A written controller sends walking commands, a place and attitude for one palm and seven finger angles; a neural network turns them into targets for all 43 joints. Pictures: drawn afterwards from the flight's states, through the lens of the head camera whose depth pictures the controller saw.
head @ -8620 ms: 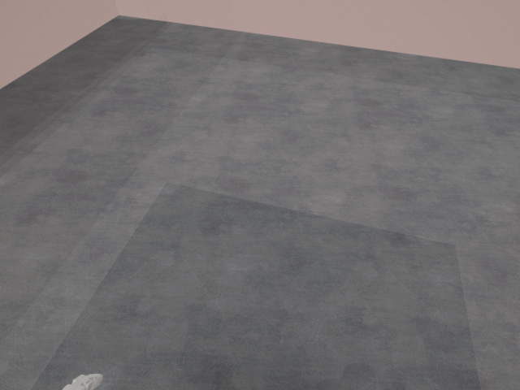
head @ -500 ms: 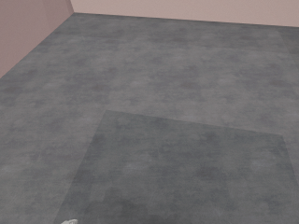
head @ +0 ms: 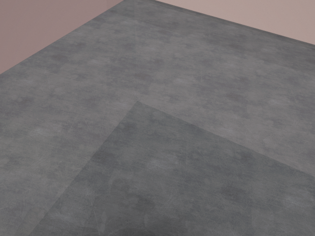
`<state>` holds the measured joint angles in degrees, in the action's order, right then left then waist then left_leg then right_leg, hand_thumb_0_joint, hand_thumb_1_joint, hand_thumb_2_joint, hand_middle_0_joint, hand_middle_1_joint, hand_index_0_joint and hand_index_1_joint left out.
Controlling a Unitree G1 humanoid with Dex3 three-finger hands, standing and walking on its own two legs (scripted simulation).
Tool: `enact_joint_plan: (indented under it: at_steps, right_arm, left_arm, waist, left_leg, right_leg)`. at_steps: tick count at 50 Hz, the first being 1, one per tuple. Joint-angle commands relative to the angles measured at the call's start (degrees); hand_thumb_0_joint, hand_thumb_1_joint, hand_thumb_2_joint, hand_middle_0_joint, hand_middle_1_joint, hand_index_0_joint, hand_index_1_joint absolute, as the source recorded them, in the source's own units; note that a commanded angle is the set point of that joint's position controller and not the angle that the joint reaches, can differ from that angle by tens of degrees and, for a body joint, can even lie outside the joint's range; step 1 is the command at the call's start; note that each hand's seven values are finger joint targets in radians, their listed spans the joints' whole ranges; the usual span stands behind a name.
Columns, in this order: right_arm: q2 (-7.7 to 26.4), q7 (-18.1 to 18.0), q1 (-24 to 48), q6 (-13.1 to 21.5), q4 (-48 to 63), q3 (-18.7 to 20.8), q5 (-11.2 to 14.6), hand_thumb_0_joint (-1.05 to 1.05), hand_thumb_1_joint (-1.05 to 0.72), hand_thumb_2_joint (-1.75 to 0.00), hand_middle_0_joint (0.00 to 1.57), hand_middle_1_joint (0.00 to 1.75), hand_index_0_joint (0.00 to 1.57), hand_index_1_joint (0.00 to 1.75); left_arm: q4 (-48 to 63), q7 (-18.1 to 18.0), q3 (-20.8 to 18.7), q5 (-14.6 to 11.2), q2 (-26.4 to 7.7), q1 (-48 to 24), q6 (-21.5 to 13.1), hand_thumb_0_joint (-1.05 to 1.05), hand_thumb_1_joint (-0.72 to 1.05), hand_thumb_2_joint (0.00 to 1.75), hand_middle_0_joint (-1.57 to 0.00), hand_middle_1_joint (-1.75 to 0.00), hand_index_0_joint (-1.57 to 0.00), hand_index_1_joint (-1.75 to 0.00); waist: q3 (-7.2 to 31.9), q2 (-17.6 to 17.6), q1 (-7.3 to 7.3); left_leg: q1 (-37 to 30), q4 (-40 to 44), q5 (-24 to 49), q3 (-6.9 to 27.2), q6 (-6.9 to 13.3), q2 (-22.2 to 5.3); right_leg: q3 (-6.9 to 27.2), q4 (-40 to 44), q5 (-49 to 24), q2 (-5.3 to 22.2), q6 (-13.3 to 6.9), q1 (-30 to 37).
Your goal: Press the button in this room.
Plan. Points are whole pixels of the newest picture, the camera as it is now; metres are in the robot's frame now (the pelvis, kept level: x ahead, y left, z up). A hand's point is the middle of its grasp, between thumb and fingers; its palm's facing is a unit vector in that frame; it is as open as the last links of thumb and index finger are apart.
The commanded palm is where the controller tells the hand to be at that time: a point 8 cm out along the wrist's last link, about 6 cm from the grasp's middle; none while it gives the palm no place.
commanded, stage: turn or walk to find it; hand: left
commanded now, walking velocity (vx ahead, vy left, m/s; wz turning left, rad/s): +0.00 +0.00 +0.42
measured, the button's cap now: out of the picture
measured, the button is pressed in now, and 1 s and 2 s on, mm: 0 0 0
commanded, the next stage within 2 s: none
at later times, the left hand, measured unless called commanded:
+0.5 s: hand out of the picture +0.03 +0.17 -0.13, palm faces +0.23 -0.93 -0.28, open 7.4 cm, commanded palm none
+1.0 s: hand out of the picture -0.10 +0.22 -0.16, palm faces +0.46 -0.85 -0.24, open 7.4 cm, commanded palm none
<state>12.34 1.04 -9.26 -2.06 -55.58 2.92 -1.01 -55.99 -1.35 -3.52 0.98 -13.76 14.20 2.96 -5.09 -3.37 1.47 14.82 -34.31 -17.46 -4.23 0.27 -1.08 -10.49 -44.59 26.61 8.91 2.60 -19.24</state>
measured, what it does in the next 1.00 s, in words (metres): steps on the spot, turning left: right foot, then left foot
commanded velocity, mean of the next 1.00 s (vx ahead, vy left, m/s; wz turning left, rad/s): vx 0.00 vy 0.00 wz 0.42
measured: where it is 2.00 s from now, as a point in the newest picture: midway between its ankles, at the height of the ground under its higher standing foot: outside the picture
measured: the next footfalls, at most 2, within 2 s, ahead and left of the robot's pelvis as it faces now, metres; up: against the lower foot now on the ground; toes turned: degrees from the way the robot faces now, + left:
right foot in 0.36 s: +0.04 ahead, -0.13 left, +0.00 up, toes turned +4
left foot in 0.80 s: -0.05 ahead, +0.11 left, +0.00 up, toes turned +26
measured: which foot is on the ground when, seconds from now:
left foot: down 0.00-0.36, up 0.38-0.78, down 0.80-1.00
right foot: up 0.00-0.34, down 0.36-0.80, up 0.82-1.00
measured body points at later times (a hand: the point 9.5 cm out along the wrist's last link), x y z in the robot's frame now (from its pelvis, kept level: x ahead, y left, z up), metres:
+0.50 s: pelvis -0.02 -0.04 +0.01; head +0.01 -0.06 +0.46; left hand +0.02 +0.22 -0.11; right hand +0.09 -0.28 -0.15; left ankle -0.06 +0.10 -0.65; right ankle +0.00 -0.13 -0.72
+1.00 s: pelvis -0.05 +0.01 +0.02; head -0.03 +0.05 +0.46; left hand -0.13 +0.27 -0.14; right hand +0.14 -0.17 -0.11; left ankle -0.08 +0.09 -0.72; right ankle -0.01 -0.15 -0.64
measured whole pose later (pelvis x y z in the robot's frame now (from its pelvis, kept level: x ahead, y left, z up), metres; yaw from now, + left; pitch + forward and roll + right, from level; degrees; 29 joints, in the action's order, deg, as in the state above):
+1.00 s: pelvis -0.05 +0.01 +0.02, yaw +25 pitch +0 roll -1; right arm 10.8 0.1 -8.6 -1.1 -54.5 1.7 -1.1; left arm -56.7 -0.8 -4.0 0.9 -15.3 12.2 3.7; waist -4.4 -2.2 1.4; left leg 13.1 -27.6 -14.4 -1.7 2.5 0.0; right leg -2.9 -61.9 23.7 5.8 4.5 -25.9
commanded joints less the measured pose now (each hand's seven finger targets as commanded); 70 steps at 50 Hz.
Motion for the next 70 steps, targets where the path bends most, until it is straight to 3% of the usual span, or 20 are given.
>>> enact_joint_plan:
  at_steps: [1,5,12,16,17,18,19,24,35,38,39,40,41,43,47,56,62,63,65,70]
  right_arm:
    - [11.9,-2.0,-3.2,1.1,2.6,2.6,-0.3,0.0,-0.9,-0.9,0.2,0.3,0.2,0.3]
    - [10.4,-2.0,-0.6,1.7,3.6,2.0,-0.1,0.0,-0.9,-0.9,0.2,0.3,0.2,0.3]
    - [11.1,-1.7,-2.1,0.9,4.1,2.8,-0.5,0.0,-0.9,-0.9,0.2,0.3,0.2,0.3]
    - [10.3,-1.4,-0.3,0.7,5.2,3.1,0.0,0.0,-0.9,-0.9,0.2,0.3,0.2,0.3]
    - [8.1,-1.1,-0.7,0.8,5.6,2.9,0.4,0.0,-0.9,-0.9,0.2,0.3,0.2,0.3]
    - [4.2,-0.7,-1.0,0.9,7.1,2.1,0.6,0.0,-0.9,-0.9,0.2,0.3,0.2,0.3]
    - [6.4,-1.0,0.4,0.0,7.5,2.7,0.0,0.0,-0.9,-0.9,0.2,0.3,0.2,0.3]
    - [5.6,0.1,-2.8,-1.2,3.3,2.9,-0.2,0.0,-0.9,-0.9,0.2,0.3,0.2,0.3]
    - [3.9,-0.2,3.5,-0.3,4.2,1.0,0.6,0.0,-0.9,-0.9,0.2,0.3,0.2,0.3]
    - [4.7,-0.4,-1.4,0.6,3.1,1.0,0.5,0.0,-0.9,-0.9,0.2,0.3,0.2,0.3]
    - [6.7,-0.3,-3.4,1.1,2.7,1.5,0.4,0.0,-0.9,-0.9,0.2,0.3,0.2,0.3]
    - [12.7,-0.5,-4.9,1.6,3.1,2.8,-0.1,0.0,-0.9,-0.9,0.2,0.3,0.2,0.3]
    - [15.8,-0.8,-7.8,1.0,2.7,3.4,0.0,0.0,-0.9,-0.9,0.2,0.3,0.2,0.3]
    - [13.1,-2.0,-6.0,1.2,2.0,2.9,-0.2,0.0,-0.9,-0.9,0.2,0.3,0.2,0.3]
    - [10.1,-2.1,-1.2,1.9,3.7,1.7,0.1,0.0,-0.9,-0.9,0.2,0.3,0.2,0.3]
    - [10.5,-1.8,-4.5,1.3,3.6,2.7,-0.4,0.0,-0.9,-0.9,0.2,0.3,0.2,0.3]
    - [10.1,-1.5,-2.2,0.9,4.7,3.2,-0.1,0.0,-0.9,-0.9,0.2,0.3,0.2,0.3]
    - [8.5,-1.3,-2.4,0.9,4.9,3.1,0.3,0.0,-0.9,-0.9,0.2,0.3,0.2,0.3]
    - [4.5,-0.9,-1.6,0.7,7.1,2.5,0.4,0.0,-0.9,-0.9,0.2,0.3,0.2,0.3]
    - [5.2,0.0,-5.6,-1.2,2.7,3.0,-0.4,0.0,-0.9,-0.9,0.2,0.3,0.2,0.3]
  left_arm:
    - [6.3,0.3,-1.0,-0.1,-4.7,-5.9,-0.6,0.0,0.9,0.9,-0.2,-0.3,-0.2,-0.3]
    - [4.4,0.9,-0.8,-0.2,-4.2,-2.5,-1.0,0.0,0.9,0.9,-0.2,-0.3,-0.2,-0.3]
    - [6.5,0.4,-0.3,-0.5,-3.1,-4.5,-1.4,0.0,0.9,0.9,-0.2,-0.3,-0.2,-0.3]
    - [5.4,0.1,-0.6,-0.6,-4.4,1.6,-2.5,0.0,0.9,0.9,-0.2,-0.3,-0.2,-0.3]
    - [5.2,-0.2,-1.1,-0.1,-6.9,3.4,-3.2,0.0,0.9,0.9,-0.2,-0.3,-0.2,-0.3]
    - [5.2,-0.7,-2.1,0.7,-12.0,4.1,-3.6,0.0,0.9,0.9,-0.2,-0.3,-0.2,-0.3]
    - [6.0,-0.8,-2.4,0.2,-12.4,3.8,-3.5,0.0,0.9,0.9,-0.2,-0.3,-0.2,-0.3]
    - [7.9,-0.7,-0.8,0.2,-6.3,-4.6,-3.8,0.0,0.9,0.9,-0.2,-0.3,-0.2,-0.3]
    - [3.6,-0.4,-2.0,0.9,-10.3,3.2,-3.1,0.0,0.9,0.9,-0.2,-0.3,-0.2,-0.3]
    - [3.4,-0.3,-2.2,0.4,-10.4,1.1,-2.7,0.0,0.9,0.9,-0.2,-0.3,-0.2,-0.3]
    - [3.5,-0.2,-2.0,-0.1,-9.2,0.8,-2.3,0.0,0.9,0.9,-0.2,-0.3,-0.2,-0.3]
    - [5.3,0.2,-1.5,-0.6,-5.7,2.4,-1.8,0.0,0.9,0.9,-0.2,-0.3,-0.2,-0.3]
    - [7.1,0.2,-0.3,-0.1,-4.0,-1.2,-1.5,0.0,0.9,0.9,-0.2,-0.3,-0.2,-0.3]
    - [6.6,-0.1,-0.9,-0.1,-4.9,-6.1,-0.6,0.0,0.9,0.9,-0.2,-0.3,-0.2,-0.3]
    - [3.7,0.8,-1.0,0.0,-4.8,-2.5,-1.0,0.0,0.9,0.9,-0.2,-0.3,-0.2,-0.3]
    - [6.8,0.3,-0.5,-0.4,-3.7,-6.8,-1.1,0.0,0.9,0.9,-0.2,-0.3,-0.2,-0.3]
    - [6.2,0.0,-0.5,-0.8,-3.9,-0.8,-2.3,0.0,0.9,0.9,-0.2,-0.3,-0.2,-0.3]
    - [5.9,-0.3,-0.9,-0.6,-5.6,1.0,-2.8,0.0,0.9,0.9,-0.2,-0.3,-0.2,-0.3]
    - [6.6,-0.7,-2.1,0.5,-12.9,2.1,-3.2,0.0,0.9,0.9,-0.2,-0.3,-0.2,-0.3]
    - [8.8,-0.7,-0.8,0.1,-6.1,-7.3,-3.6,0.0,0.9,0.9,-0.2,-0.3,-0.2,-0.3]
  waist:
    - [3.5,16.4,-3.55]
    - [5.8,12.0,-1.94]
    - [6.4,12.5,-3.21]
    - [9.1,11.1,0.05]
    - [10.0,4.3,0.74]
    - [9.1,-11.4,0.97]
    - [7.7,-12.3,1.86]
    - [2.7,-5.5,-2.61]
    - [5.9,-7.9,1.83]
    - [8.0,-6.3,-1.23]
    - [9.2,0.0,-2.54]
    - [10.6,16.1,-3.13]
    - [9.1,19.9,-4.96]
    - [6.1,18.5,-5.01]
    - [5.9,11.4,-1.86]
    - [6.4,12.2,-3.62]
    - [9.2,11.9,-0.54]
    - [9.7,8.0,0.24]
    - [7.3,-10.9,1.42]
    - [2.0,-4.7,-3.63]
  left_leg:
    - [-4.4,17.4,18.3,20.5,10.2,-17.2]
    - [-7.0,15.5,25.8,14.3,8.6,-12.5]
    - [-5.9,13.7,26.3,19.7,9.4,-12.1]
    - [0.0,7.5,23.6,19.5,5.9,-8.3]
    - [6.2,2.0,14.6,16.2,2.7,-4.5]
    - [17.1,-9.1,-5.8,7.4,-1.4,3.9]
    - [16.7,-20.7,-15.8,8.5,-1.9,3.1]
    - [16.5,-35.5,-4.1,7.4,-3.3,0.1]
    - [8.3,-10.3,-9.4,0.2,-3.4,-0.5]
    - [-1.2,4.8,1.0,-1.4,-2.4,-0.3]
    - [-8.8,11.9,9.0,1.5,-1.4,-2.4]
    - [-16.9,14.1,24.2,18.9,4.2,-15.7]
    - [-13.6,15.7,33.0,24.1,10.4,-22.9]
    - [-8.1,16.2,26.8,22.2,9.8,-18.5]
    - [-7.8,16.0,28.1,14.2,7.6,-12.2]
    - [-8.7,15.2,26.1,20.5,9.9,-12.5]
    - [-0.7,9.5,24.4,22.0,6.8,-8.4]
    - [4.9,6.0,17.6,20.6,4.2,-5.8]
    - [18.5,-16.1,-15.0,7.7,-1.6,5.0]
    - [16.8,-35.5,-3.6,7.6,-2.9,0.0]
  right_leg:
    - [8.8,-19.0,2.8,-1.5,1.1,-12.7]
    - [8.2,-15.4,-2.2,-3.0,1.9,-9.6]
    - [7.7,-0.5,-0.3,-5.7,1.6,-3.3]
    - [6.8,19.1,-13.3,-6.4,1.0,10.2]
    - [12.0,25.0,-16.8,-0.7,-0.4,17.3]
    - [26.0,27.5,-23.4,13.3,-6.1,21.8]
    - [28.6,28.9,-26.0,19.3,-11.1,14.1]
    - [12.0,26.5,-27.5,8.9,-8.6,8.3]
    - [8.2,21.3,-39.1,12.2,-10.8,15.2]
    - [4.4,15.2,-35.3,10.8,-6.9,11.8]
    - [2.0,8.6,-29.0,8.6,-3.8,6.4]
    - [-0.9,-2.5,-7.6,1.4,0.6,-7.6]
    - [2.1,-11.2,11.3,-1.8,1.5,-11.2]
    - [8.8,-19.0,5.8,-1.8,1.0,-12.8]
    - [8.8,-19.7,-4.0,-2.3,2.1,-11.0]
    - [9.3,-7.5,-0.8,-4.5,2.5,-8.1]
    - [7.4,16.4,-11.7,-7.2,1.1,8.4]
    - [9.7,23.3,-15.9,-4.5,0.4,15.7]
    - [29.4,29.6,-19.5,18.6,-9.9,16.5]
    - [13.3,28.2,-20.2,8.7,-8.5,6.0]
